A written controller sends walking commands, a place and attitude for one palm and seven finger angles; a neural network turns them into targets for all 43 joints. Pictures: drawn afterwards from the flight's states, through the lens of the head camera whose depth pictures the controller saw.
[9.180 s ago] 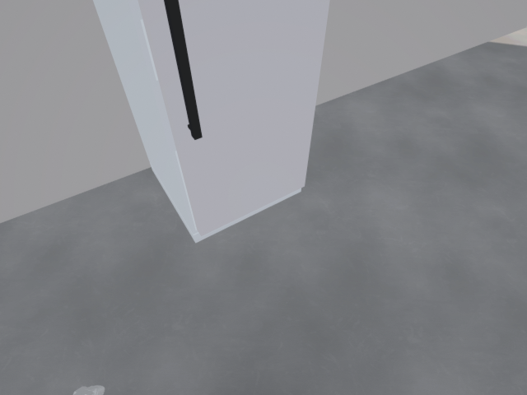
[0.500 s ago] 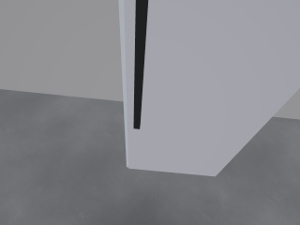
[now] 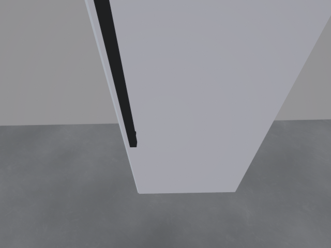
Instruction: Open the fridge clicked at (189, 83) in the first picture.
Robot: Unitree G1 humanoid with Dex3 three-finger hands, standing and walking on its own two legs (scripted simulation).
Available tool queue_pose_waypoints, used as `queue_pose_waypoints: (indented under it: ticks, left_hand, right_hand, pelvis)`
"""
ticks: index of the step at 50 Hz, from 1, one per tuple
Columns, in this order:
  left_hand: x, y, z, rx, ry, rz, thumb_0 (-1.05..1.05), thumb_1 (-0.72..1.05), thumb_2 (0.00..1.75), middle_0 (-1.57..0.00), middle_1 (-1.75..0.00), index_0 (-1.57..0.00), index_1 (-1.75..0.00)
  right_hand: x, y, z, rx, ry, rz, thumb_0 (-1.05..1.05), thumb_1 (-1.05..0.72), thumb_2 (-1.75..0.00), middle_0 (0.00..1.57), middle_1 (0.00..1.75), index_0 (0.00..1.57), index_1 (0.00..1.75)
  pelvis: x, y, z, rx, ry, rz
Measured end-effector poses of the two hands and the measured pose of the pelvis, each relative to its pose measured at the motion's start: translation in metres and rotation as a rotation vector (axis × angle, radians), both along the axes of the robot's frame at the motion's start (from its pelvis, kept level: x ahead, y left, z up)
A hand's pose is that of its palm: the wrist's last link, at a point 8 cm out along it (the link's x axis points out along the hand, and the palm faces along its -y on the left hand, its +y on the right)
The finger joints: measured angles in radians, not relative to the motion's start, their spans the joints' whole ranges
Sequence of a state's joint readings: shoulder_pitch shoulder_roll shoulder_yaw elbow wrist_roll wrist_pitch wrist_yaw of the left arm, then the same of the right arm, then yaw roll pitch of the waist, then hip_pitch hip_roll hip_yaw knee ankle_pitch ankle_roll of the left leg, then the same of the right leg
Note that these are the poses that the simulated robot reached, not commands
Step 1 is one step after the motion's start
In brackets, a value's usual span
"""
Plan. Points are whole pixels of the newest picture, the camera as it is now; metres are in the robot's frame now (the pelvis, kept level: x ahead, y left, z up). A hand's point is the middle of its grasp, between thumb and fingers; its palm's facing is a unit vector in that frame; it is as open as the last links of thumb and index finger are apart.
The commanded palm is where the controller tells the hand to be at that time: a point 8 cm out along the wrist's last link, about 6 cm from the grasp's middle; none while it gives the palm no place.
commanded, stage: come to a stop and stand still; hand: left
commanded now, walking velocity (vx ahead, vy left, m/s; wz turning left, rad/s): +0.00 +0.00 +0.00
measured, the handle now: (123, 88) +0.52 +0.14 +0.12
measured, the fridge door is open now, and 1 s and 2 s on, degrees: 0 0 0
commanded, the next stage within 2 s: look again from close up in 0.96 s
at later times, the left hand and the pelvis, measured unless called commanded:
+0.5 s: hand out of the picture -0.01 +0.16 -0.18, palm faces +0.04 -0.99 -0.15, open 7.3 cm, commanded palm none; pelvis +0.01 +0.01 -0.01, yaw +0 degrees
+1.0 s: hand out of the picture +0.02 +0.24 -0.18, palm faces -0.01 -0.97 -0.24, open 7.3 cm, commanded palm none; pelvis +0.01 +0.04 +0.00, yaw -1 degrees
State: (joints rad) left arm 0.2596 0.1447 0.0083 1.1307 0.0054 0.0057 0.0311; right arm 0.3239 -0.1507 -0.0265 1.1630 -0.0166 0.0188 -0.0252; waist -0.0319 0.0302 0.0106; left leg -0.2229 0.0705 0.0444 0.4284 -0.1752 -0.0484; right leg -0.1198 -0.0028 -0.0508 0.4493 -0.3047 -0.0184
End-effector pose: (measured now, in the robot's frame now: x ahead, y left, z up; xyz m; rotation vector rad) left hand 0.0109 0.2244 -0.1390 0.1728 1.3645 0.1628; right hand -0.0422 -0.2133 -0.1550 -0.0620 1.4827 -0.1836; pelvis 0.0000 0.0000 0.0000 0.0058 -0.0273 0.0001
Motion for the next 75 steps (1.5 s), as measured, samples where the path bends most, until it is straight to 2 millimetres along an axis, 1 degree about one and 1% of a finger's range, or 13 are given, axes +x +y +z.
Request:
queue_pose_waypoints:
  ticks: [5, 9, 14, 20, 25, 29, 34, 41, 47, 53, 59, 67, 75]
  left_hand:
    - [-0.009, -0.011, -0.002, -0.013, 0.023, 0.018, 0.01, 0.93, 0.9, -0.2, -0.3, -0.21, -0.3]
    - [-0.018, -0.021, -0.004, -0.031, 0.046, 0.036, 0.01, 0.92, 0.9, -0.2, -0.3, -0.2, -0.3]
    - [-0.027, -0.03, -0.007, -0.056, 0.075, 0.053, 0.0, 0.91, 0.9, -0.2, -0.3, -0.2, -0.3]
    - [-0.032, -0.034, -0.009, -0.065, 0.084, 0.054, 0.0, 0.91, 0.9, -0.2, -0.3, -0.2, -0.3]
    - [-0.028, -0.018, -0.015, -0.067, 0.056, 0.034, 0.0, 0.91, 0.9, -0.2, -0.3, -0.21, -0.3]
    - [-0.017, 0.002, -0.017, -0.049, 0.021, 0.026, 0.0, 0.91, 0.9, -0.2, -0.3, -0.21, -0.3]
    - [-0.002, 0.029, -0.014, -0.016, -0.026, 0.006, 0.0, 0.91, 0.9, -0.2, -0.3, -0.2, -0.3]
    - [0.007, 0.055, -0.006, 0.019, -0.041, -0.021, 0.0, 0.91, 0.9, -0.2, -0.3, -0.2, -0.3]
    - [0.004, 0.062, -0.003, 0.028, -0.019, -0.027, 0.0, 0.91, 0.9, -0.2, -0.3, -0.2, -0.3]
    - [-0.001, 0.058, -0.004, 0.019, 0.006, -0.026, 0.0, 0.91, 0.9, -0.2, -0.3, -0.2, -0.3]
    - [-0.004, 0.048, -0.006, 0.0, 0.024, -0.026, 0.0, 0.91, 0.9, -0.2, -0.3, -0.2, -0.3]
    - [-0.005, 0.037, -0.008, -0.016, 0.025, -0.023, 0.0, 0.91, 0.9, -0.2, -0.3, -0.2, -0.3]
    - [-0.004, 0.031, -0.007, -0.015, 0.014, -0.019, 0.0, 0.91, 0.9, -0.2, -0.3, -0.2, -0.3]
  right_hand:
    - [-0.012, 0.004, 0.0, 0.022, 0.043, -0.001, 0.0, -0.91, -0.9, 0.2, 0.3, 0.2, 0.3]
    - [-0.01, 0.006, 0.001, 0.026, 0.053, 0.004, 0.0, -0.91, -0.9, 0.2, 0.3, 0.2, 0.3]
    - [0.005, 0.005, 0.002, 0.018, 0.033, 0.014, 0.0, -0.91, -0.9, 0.2, 0.3, 0.2, 0.3]
    - [0.034, 0.002, 0.002, -0.002, -0.028, 0.038, 0.0, -0.91, -0.9, 0.2, 0.3, 0.2, 0.3]
    - [0.061, -0.003, 0.003, -0.059, -0.126, 0.052, 0.02, -0.94, -0.9, 0.2, 0.3, 0.2, 0.3]
    - [0.078, 0.005, 0.007, -0.075, -0.199, 0.073, 0.01, -0.93, -0.9, 0.2, 0.3, 0.2, 0.3]
    - [0.089, 0.015, 0.01, -0.076, -0.239, 0.09, 0.01, -0.94, -0.9, 0.2, 0.3, 0.2, 0.3]
    - [0.086, 0.024, 0.012, -0.065, -0.234, 0.101, 0.0, -0.94, -0.9, 0.2, 0.3, 0.2, 0.3]
    - [0.074, 0.026, 0.011, -0.058, -0.189, 0.1, 0.0, -0.92, -0.9, 0.2, 0.3, 0.2, 0.3]
    - [0.063, 0.025, 0.01, -0.056, -0.146, 0.094, 0.0, -0.92, -0.9, 0.2, 0.3, 0.2, 0.3]
    - [0.059, 0.022, 0.01, -0.055, -0.126, 0.087, 0.0, -0.91, -0.9, 0.2, 0.3, 0.2, 0.3]
    - [0.061, 0.018, 0.011, -0.054, -0.13, 0.084, 0.0, -0.91, -0.9, 0.2, 0.3, 0.2, 0.3]
    - [0.067, 0.013, 0.011, -0.054, -0.145, 0.088, 0.0, -0.91, -0.9, 0.2, 0.3, 0.2, 0.3]
  pelvis:
    - [0.001, -0.007, 0.0, -0.002, -0.001, 0.004]
    - [0.004, -0.009, 0.0, -0.003, 0.0, 0.007]
    - [0.008, -0.009, 0.0, -0.004, 0.001, 0.008]
    - [0.011, -0.005, -0.001, -0.015, 0.014, 0.0]
    - [0.013, 0.011, -0.008, -0.029, 0.016, -0.001]
    - [0.013, 0.021, -0.009, -0.02, 0.005, -0.004]
    - [0.009, 0.032, -0.008, -0.014, 0.004, -0.008]
    - [0.006, 0.04, -0.005, -0.006, 0.016, -0.015]
    - [0.006, 0.043, -0.004, -0.002, 0.021, -0.016]
    - [0.006, 0.042, -0.003, -0.001, 0.019, -0.016]
    - [0.006, 0.04, -0.002, 0.0, 0.019, -0.018]
    - [0.006, 0.034, -0.002, 0.001, 0.017, -0.018]
    - [0.005, 0.028, -0.001, 0.001, 0.014, -0.017]
